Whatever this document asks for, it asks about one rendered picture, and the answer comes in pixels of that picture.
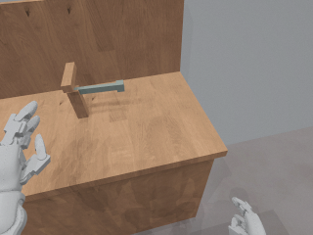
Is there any counter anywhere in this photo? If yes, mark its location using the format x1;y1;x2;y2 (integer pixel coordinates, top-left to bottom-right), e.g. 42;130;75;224
0;0;228;235

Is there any robot right hand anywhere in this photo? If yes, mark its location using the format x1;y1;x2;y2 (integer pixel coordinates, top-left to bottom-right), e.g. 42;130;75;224
228;197;266;235

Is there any robot left forearm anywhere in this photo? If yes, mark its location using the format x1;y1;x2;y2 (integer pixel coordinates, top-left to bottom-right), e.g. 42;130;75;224
0;191;27;235

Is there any robot left hand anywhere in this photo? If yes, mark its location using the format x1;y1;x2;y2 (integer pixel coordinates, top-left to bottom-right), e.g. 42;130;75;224
0;101;51;192

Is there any tap lever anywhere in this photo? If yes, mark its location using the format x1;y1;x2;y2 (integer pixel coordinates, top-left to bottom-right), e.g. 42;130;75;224
73;79;125;95

